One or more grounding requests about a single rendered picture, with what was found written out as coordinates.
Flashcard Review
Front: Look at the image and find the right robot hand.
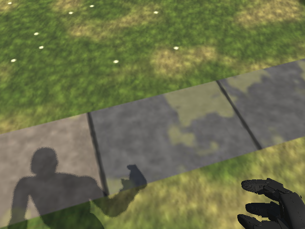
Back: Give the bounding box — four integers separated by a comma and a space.
237, 177, 305, 229

